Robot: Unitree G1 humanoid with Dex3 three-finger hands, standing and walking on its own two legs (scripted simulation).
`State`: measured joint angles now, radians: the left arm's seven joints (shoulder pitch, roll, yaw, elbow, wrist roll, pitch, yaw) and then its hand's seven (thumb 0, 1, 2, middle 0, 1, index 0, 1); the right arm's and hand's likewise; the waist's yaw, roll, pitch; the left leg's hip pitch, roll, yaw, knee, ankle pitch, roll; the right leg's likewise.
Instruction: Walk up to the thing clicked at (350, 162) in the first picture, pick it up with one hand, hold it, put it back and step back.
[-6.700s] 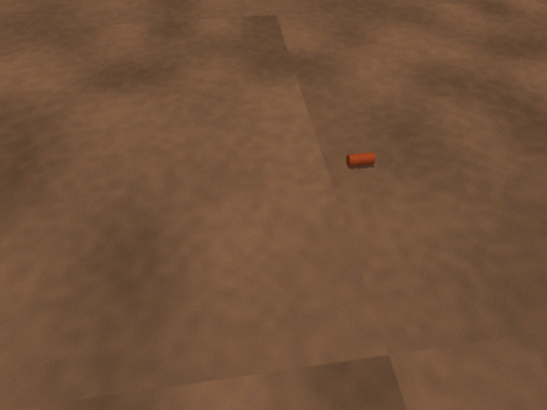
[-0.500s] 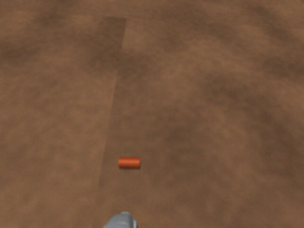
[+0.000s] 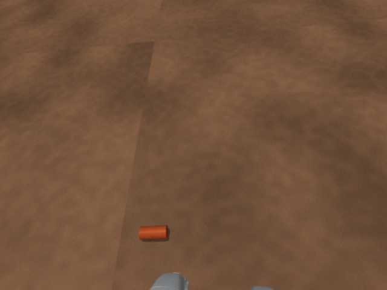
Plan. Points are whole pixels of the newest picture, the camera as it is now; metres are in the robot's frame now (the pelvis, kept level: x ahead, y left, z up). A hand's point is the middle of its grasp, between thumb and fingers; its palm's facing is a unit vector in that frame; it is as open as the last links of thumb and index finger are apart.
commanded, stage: walk up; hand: left
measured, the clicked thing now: (153, 232) +0.47 +0.31 -0.72
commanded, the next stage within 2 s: stand in 1.98 s
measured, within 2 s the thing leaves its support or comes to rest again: neither
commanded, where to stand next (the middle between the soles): +0.11 +0.03 m, yaw +3 degrees
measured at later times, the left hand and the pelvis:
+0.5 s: hand out of the picture +0.04 +0.31 -0.15, palm faces +0.09 -0.90 -0.43, open 7.4 cm; pelvis +0.00 +0.02 -0.01, yaw +7 degrees
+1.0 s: hand out of the picture +0.06 +0.29 -0.14, palm faces +0.06 -0.93 -0.36, open 7.4 cm; pelvis +0.02 +0.03 +0.02, yaw +5 degrees
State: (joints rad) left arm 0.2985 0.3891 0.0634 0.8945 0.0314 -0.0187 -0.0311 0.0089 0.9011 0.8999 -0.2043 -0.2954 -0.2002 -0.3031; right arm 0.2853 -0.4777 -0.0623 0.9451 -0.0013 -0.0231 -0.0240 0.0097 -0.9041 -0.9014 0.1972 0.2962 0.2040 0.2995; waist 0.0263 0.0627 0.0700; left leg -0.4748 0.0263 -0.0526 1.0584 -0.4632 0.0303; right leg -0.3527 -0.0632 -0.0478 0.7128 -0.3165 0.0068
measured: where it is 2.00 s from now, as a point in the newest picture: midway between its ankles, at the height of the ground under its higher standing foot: outside the picture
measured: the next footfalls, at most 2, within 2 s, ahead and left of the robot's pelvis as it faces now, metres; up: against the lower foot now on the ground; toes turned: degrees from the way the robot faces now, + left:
left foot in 0.38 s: +0.06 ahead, +0.15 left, +0.00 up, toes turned +7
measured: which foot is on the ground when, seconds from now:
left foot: up 0.00-0.36, down 0.38-1.00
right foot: down 0.00-1.00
